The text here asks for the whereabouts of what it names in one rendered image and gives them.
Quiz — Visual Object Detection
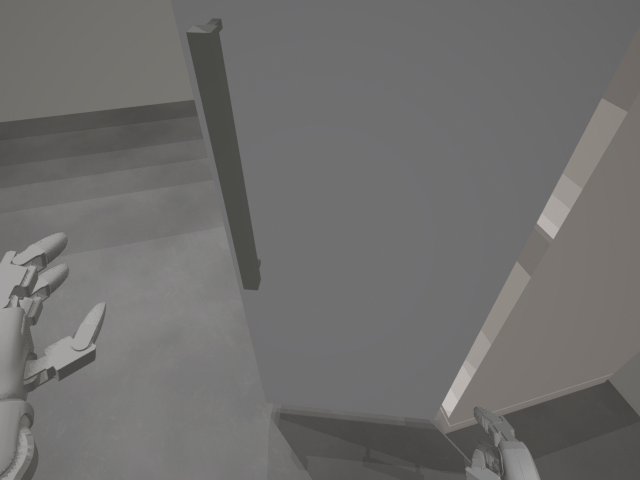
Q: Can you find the left robot forearm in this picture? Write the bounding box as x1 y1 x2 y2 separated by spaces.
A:
0 399 38 480

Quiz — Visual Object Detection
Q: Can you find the robot right hand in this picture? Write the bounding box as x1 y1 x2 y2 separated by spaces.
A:
465 406 541 480

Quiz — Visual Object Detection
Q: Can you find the handle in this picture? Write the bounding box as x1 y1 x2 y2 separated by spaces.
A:
186 18 261 290

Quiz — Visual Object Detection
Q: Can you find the robot left hand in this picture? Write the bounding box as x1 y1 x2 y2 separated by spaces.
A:
0 232 106 401

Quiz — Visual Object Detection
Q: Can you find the fridge door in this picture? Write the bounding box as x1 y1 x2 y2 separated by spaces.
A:
171 0 640 420

